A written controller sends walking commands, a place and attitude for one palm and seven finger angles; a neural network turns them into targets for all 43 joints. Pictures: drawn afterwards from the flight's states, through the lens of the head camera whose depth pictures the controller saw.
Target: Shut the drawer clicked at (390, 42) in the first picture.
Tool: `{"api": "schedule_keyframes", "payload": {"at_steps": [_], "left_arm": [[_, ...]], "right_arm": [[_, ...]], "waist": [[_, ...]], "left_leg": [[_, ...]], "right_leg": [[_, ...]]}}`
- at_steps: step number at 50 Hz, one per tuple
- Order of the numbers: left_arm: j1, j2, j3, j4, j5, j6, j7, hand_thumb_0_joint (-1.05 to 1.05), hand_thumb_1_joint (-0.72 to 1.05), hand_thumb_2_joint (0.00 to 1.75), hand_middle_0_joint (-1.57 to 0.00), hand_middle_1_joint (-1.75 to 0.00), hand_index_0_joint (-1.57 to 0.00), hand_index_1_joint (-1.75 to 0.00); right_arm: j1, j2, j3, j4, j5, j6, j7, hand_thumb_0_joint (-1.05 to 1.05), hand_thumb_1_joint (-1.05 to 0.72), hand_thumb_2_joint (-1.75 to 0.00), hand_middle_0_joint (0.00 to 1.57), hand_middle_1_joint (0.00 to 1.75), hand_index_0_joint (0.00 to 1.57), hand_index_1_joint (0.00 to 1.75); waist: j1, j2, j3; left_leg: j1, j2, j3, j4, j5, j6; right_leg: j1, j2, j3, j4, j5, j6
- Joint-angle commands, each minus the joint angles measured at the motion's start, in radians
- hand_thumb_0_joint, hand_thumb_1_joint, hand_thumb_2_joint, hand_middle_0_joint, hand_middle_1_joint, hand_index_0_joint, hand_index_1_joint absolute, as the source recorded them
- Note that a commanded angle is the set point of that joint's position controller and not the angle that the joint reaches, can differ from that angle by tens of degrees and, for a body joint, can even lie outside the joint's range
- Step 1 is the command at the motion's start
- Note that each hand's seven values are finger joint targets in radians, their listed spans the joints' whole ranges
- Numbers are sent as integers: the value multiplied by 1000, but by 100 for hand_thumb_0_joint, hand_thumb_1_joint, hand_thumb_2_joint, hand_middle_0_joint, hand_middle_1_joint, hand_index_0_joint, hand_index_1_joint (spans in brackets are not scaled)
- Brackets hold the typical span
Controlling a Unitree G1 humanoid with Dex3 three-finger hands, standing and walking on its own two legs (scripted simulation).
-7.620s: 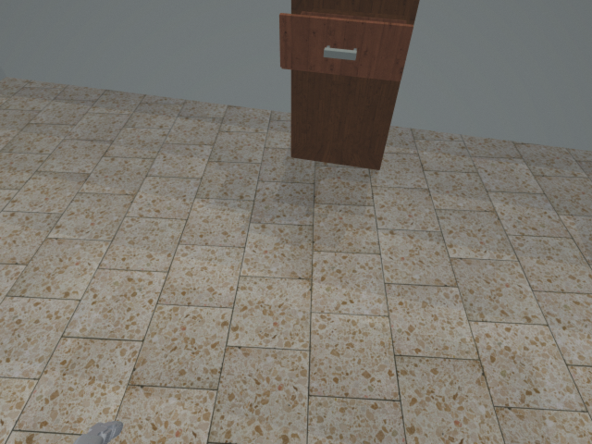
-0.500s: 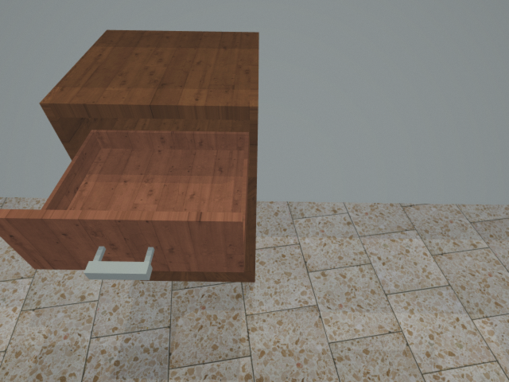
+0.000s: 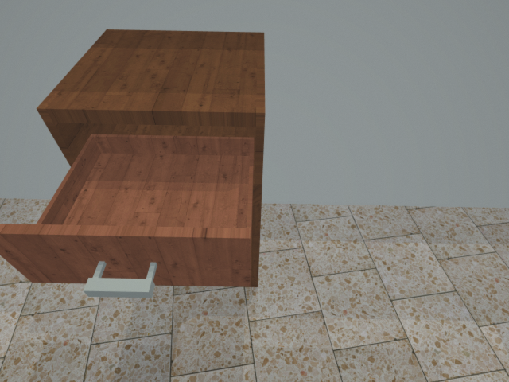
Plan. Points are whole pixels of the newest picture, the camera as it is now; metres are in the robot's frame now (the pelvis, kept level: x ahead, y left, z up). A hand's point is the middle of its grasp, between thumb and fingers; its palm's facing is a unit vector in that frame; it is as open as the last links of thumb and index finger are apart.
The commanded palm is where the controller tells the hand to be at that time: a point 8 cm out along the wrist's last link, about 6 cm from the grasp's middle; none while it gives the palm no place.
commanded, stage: raise the hand and make a fist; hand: left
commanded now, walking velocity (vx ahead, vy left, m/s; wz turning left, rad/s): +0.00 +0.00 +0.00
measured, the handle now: (123, 277) +0.29 +0.26 -0.04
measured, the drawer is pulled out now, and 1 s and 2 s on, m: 0.30 0.29 0.29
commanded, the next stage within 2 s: bring the fist close to the handle in 1.92 s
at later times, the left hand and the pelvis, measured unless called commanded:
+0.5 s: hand out of the picture +0.09 +0.17 -0.02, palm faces +0.16 -0.98 -0.07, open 5.8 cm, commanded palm +0.08 +0.23 -0.03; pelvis -0.05 -0.01 -0.07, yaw +3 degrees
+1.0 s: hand out of the picture +0.11 +0.20 +0.00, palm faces +0.08 -0.99 -0.09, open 3.4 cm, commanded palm +0.07 +0.25 +0.02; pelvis -0.05 +0.00 -0.06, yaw +2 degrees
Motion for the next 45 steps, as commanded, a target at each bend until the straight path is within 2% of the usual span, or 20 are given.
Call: {"api": "schedule_keyframes", "payload": {"at_steps": [1,2,3,4,5,6,7,9,12,14,16,18,19,23,27,31,34,37,39,45], "left_arm": [[127,125,16,11,11,-31,44,0,90,90,-20,-30,-20,-30],[-581,286,38,-1527,-196,-225,22,0,90,90,-22,-32,-22,-32],[-233,234,51,-1300,-120,-157,65,0,90,90,-24,-34,-24,-34],[-167,182,28,-1213,-135,-102,117,0,90,90,-26,-37,-26,-37],[121,-20,-85,-964,-124,6,109,0,90,90,-28,-39,-28,-39],[3,-48,-126,-1154,-165,-5,84,0,90,90,-30,-41,-30,-41],[-1,13,-81,-1215,-169,-49,72,0,90,90,-32,-43,-32,-43],[89,2,-71,-1170,-147,-125,49,0,90,90,-36,-47,-36,-47],[459,-53,-21,-1024,-190,-260,-69,0,90,90,-42,-54,-42,-54],[545,9,63,-1041,-211,-371,-154,0,90,90,-46,-58,-46,-58],[340,82,88,-1310,-219,-502,-196,0,90,90,-50,-62,-50,-62],[257,150,139,-1414,-203,-597,-195,0,90,90,-54,-67,-54,-67],[209,207,188,-1461,-192,-631,-178,0,90,90,-56,-69,-56,-69],[115,144,136,-1472,-194,-731,-193,0,90,90,-64,-78,-64,-78],[113,132,82,-1393,-258,-599,-308,0,90,90,-72,-86,-72,-86],[146,212,136,-1429,-295,-377,-373,0,90,90,-80,-95,-80,-95],[166,270,257,-1443,-310,-287,-312,0,90,90,-86,-101,-86,-101],[218,204,271,-1457,-321,-303,-242,0,90,90,-92,-108,-92,-108],[267,225,312,-1432,-315,-337,-215,0,90,90,-96,-112,-96,-112],[290,206,236,-1464,-302,-422,-287,0,90,90,-108,-125,-108,-125]], "right_arm": [[-20,-124,-17,-90,12,-17,9,0,-90,-90,20,30,20,30],[-1,-330,-51,-454,44,-160,-25,0,-90,-90,20,30,20,30],[-98,-221,-13,-411,35,-244,-49,0,-90,-90,20,30,20,30],[-91,-237,-45,-346,39,-274,-50,0,-90,-90,20,30,20,30],[-55,-189,-43,-330,56,-272,-40,0,-90,-90,20,30,20,30],[-68,-229,-44,-409,61,-280,-34,0,-90,-90,20,30,20,30],[-88,-262,-60,-432,57,-300,-40,0,-90,-90,20,30,20,30],[-102,-269,-71,-499,24,-325,-32,0,-90,-90,20,30,20,30],[-156,-251,-97,-583,16,-315,2,0,-90,-90,20,30,20,30],[-181,-248,-107,-623,24,-299,32,0,-90,-90,20,30,20,30],[-195,-242,-111,-687,10,-301,38,0,-90,-90,20,30,20,30],[-182,-221,-104,-695,1,-300,41,0,-90,-90,20,30,20,30],[-166,-224,-106,-683,-5,-290,42,0,-90,-90,20,30,20,30],[-201,-213,-89,-724,5,-278,33,0,-90,-90,20,30,20,30],[-193,-243,-72,-776,42,-269,8,0,-90,-90,20,30,20,30],[-192,-241,-56,-825,74,-251,-23,0,-90,-90,20,30,20,30],[-209,-214,-48,-809,64,-235,-44,0,-90,-90,20,30,20,30],[-207,-186,-46,-783,54,-229,-40,0,-90,-90,20,30,20,30],[-217,-188,-53,-761,52,-230,-36,0,-90,-90,20,30,20,30],[-183,-215,-66,-748,55,-276,-20,0,-90,-90,20,30,20,30]], "waist": [[21,-41,94],[-114,167,-384],[-12,308,-381],[-35,256,-288],[-42,101,-152],[-43,30,-59],[-58,-49,-76],[-70,-179,-42],[27,-341,-69],[71,-259,-130],[56,-22,-274],[39,162,-297],[26,191,-277],[-36,98,-219],[-60,16,-225],[-13,12,-323],[16,-33,-319],[27,-48,-253],[41,-48,-229],[-13,-20,-215]], "left_leg": [[-134,138,-74,171,338,-19],[155,31,-95,35,380,6],[199,69,-80,9,553,1],[114,74,-89,17,488,-35],[22,88,-106,23,422,-16],[-60,79,-136,41,332,-6],[-76,66,-137,81,272,-2],[-159,33,-132,162,191,7],[-348,23,-113,252,135,-23],[-436,8,-87,307,133,-39],[-410,1,-62,381,164,-34],[-394,10,-73,438,178,-32],[-415,16,-89,459,141,-33],[-577,24,-129,566,-63,-8],[-655,18,-117,585,-201,3],[-610,6,-111,542,-177,8],[-596,15,-124,516,-99,6],[-579,23,-129,481,-30,-7],[-584,25,-130,466,-18,-11],[-554,19,-121,464,-41,-3]], "right_leg": [[-58,-187,163,-31,707,45],[4,-91,124,49,499,24],[-14,-35,91,78,232,-7],[-95,-32,45,91,99,3],[-157,-39,19,79,84,15],[-160,-43,5,71,132,19],[-190,-42,6,66,137,23],[-288,-41,-1,87,81,25],[-336,-27,-21,211,99,32],[-302,-36,7,295,208,25],[-334,-35,28,385,203,10],[-443,-27,33,439,136,-4],[-503,-23,35,458,77,-8],[-652,-20,73,485,-122,-10],[-597,-36,151,375,-313,13],[-433,-57,197,286,-353,35],[-369,-55,171,296,-245,40],[-351,-56,131,318,-88,41],[-345,-53,121,325,-60,39],[-394,-60,136,294,-112,51]]}}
